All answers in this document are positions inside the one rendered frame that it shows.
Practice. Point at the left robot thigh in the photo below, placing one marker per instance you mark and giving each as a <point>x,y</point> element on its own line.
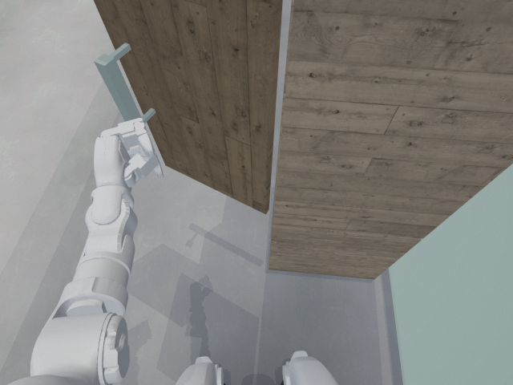
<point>202,374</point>

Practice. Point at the left robot upper arm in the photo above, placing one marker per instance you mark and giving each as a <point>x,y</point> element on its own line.
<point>88,349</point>

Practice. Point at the left robot hand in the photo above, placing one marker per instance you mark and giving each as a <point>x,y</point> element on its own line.
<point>111,157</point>

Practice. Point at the handle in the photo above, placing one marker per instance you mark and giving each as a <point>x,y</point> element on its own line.
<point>113,78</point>

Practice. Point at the robot right shin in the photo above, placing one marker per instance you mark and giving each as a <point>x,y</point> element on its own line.
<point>299,354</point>

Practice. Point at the cupboard door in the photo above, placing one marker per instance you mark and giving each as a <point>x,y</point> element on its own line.
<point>209,69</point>

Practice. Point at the robot left forearm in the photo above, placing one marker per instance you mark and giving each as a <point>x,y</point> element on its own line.
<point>100,281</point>

